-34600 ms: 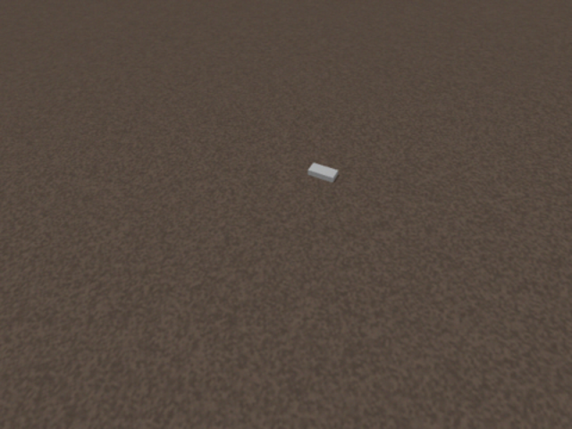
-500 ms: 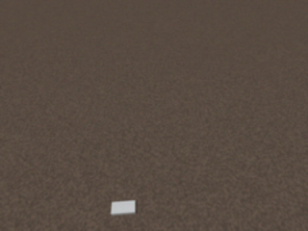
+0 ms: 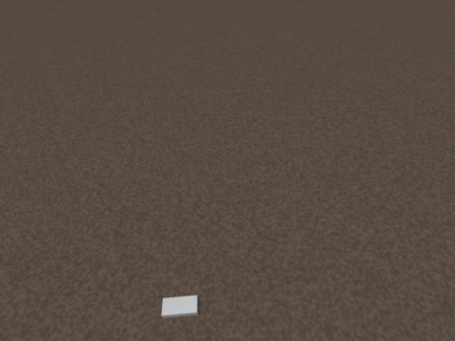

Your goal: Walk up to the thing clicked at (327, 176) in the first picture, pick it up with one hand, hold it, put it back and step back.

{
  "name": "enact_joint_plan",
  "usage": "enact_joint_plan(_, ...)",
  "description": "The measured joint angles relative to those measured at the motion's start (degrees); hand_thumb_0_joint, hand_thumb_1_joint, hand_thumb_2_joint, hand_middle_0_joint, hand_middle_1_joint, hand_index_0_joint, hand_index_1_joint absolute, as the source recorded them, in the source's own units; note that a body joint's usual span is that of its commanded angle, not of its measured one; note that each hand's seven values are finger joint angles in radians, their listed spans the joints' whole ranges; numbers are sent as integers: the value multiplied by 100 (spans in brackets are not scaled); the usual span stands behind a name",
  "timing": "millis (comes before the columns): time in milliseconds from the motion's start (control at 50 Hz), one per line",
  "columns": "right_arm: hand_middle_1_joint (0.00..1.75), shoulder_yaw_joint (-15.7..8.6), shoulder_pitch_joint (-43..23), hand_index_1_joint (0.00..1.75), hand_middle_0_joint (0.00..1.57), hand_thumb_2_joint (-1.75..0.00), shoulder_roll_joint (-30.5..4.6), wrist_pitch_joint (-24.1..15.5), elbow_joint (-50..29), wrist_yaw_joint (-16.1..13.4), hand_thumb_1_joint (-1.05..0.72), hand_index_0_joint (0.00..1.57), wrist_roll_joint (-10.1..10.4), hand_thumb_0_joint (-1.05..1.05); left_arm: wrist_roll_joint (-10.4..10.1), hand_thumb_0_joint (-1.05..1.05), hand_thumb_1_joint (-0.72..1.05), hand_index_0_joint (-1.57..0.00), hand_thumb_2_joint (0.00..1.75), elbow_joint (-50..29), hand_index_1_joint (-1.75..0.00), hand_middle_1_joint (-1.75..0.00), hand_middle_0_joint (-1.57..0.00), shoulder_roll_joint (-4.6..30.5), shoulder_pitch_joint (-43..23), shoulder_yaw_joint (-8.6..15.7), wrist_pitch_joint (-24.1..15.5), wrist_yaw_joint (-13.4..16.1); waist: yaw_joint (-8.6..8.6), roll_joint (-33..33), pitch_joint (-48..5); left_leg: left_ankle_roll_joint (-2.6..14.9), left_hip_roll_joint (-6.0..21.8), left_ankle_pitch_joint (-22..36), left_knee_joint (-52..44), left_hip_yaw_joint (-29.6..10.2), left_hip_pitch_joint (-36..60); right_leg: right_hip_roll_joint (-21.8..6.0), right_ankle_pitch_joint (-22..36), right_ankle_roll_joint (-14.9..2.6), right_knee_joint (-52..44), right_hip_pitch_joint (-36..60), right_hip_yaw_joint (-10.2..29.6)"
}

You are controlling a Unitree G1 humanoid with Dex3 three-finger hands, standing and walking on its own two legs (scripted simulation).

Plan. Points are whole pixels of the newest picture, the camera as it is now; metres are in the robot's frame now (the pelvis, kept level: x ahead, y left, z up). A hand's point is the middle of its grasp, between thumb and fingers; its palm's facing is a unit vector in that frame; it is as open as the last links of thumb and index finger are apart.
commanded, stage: stand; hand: left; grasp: from above
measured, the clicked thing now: (180, 306) +0.42 +0.27 -0.76
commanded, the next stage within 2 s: step back in 1.40 s
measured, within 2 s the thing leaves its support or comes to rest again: neither
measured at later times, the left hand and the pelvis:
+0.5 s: hand out of the picture +0.09 +0.23 -0.15, palm faces +0.02 -0.94 -0.34, open 7.4 cm; pelvis +0.02 -0.01 +0.00, yaw +0 degrees
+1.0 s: hand out of the picture +0.09 +0.23 -0.15, palm faces +0.00 -0.94 -0.34, open 7.4 cm; pelvis +0.02 -0.02 +0.00, yaw -1 degrees
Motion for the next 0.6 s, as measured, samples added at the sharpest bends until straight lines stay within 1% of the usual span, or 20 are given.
enact_joint_plan(340,30,96,-161,30,20,-90,-43,-60,72,-14,-91,20,23,1,-49,1,90,-21,90,53,-30,-30,-20,18,-224,-2,-13,-39,-16,42,13,-48,50,-1,-217,25,126,47,-30,-42,-137,73,20)
enact_joint_plan(600,30,99,-322,30,20,-90,-106,-73,62,-11,-91,20,32,1,-61,1,90,-21,90,14,-30,-30,-20,49,-371,1,-41,-47,-29,50,-67,-88,91,20,-321,18,203,87,-23,-77,-213,137,10)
